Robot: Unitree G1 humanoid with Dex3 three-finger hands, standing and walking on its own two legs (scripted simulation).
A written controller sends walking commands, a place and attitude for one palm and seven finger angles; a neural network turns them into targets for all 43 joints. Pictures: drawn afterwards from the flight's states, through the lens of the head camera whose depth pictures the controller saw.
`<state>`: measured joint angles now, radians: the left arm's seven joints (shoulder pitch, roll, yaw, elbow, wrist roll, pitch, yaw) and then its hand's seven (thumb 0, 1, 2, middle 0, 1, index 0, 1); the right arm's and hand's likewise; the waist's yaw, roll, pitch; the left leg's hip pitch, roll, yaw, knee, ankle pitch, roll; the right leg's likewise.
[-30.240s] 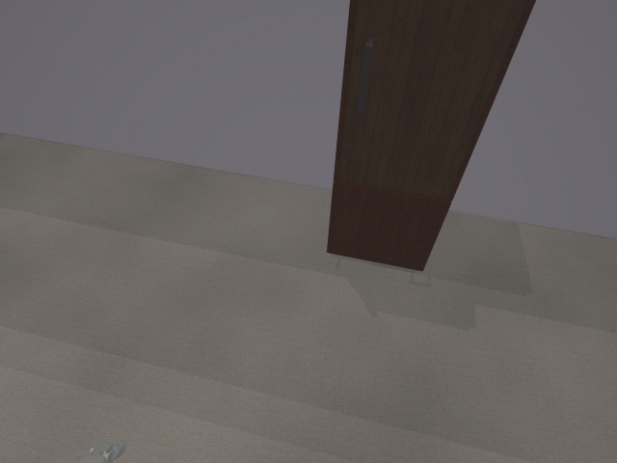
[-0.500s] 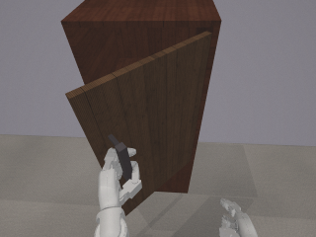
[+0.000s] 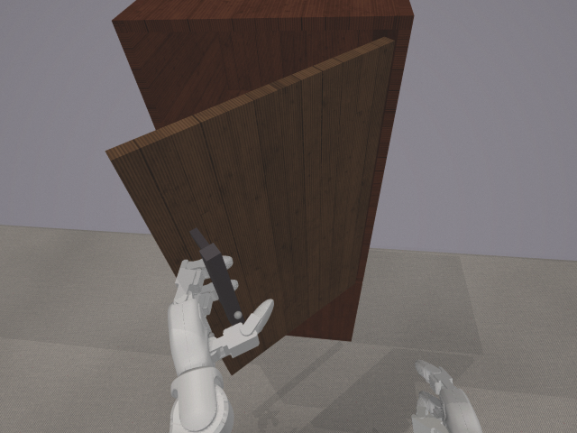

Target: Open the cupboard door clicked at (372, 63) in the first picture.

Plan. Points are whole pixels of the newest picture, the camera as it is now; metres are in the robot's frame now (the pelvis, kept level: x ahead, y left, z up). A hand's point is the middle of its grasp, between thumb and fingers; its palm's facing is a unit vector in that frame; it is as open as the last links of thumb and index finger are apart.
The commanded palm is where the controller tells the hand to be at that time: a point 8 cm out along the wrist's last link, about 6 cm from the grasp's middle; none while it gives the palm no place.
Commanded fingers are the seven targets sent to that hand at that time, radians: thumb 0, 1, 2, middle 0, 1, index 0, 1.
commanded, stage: open thumb and fingers to let go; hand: left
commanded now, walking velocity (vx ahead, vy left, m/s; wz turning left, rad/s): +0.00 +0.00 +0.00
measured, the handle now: (218, 282) +0.30 +0.11 +0.07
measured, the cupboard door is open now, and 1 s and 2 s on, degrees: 44 44 44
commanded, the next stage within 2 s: slide the hand sideways off the handle in 0.46 s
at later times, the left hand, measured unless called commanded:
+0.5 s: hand (229, 318) +0.25 +0.09 +0.07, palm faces +0.23 -0.97 -0.02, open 15.4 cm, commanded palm +0.21 +0.11 +0.07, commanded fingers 0.00 -0.50 0.30 -0.15 -0.30 -0.15 -0.30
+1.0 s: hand (226, 350) +0.21 +0.09 +0.08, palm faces -0.14 -0.99 +0.02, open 16.4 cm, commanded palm +0.19 +0.14 +0.07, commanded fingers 0.00 -0.50 0.30 -0.15 -0.30 -0.15 -0.30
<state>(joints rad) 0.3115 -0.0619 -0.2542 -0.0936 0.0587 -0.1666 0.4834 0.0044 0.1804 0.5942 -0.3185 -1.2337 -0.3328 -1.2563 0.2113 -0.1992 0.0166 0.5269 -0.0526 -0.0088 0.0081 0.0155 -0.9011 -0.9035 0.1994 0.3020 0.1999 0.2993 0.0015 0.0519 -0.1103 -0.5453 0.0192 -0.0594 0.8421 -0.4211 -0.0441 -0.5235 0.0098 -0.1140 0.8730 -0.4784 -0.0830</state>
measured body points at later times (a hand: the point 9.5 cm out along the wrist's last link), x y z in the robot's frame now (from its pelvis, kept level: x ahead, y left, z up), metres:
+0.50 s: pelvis -0.02 +0.04 +0.00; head -0.01 +0.02 +0.44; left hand +0.23 +0.14 +0.08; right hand +0.17 -0.17 -0.09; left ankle +0.00 +0.17 -0.70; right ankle -0.02 -0.06 -0.70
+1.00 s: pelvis -0.02 +0.06 -0.01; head +0.00 +0.05 +0.44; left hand +0.21 +0.14 +0.08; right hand +0.15 -0.16 -0.08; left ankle +0.00 +0.17 -0.70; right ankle -0.02 -0.06 -0.70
